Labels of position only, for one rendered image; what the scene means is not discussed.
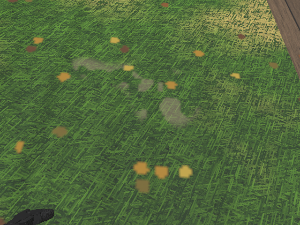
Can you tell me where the robot left hand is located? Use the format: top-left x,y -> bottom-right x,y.
4,208 -> 54,225

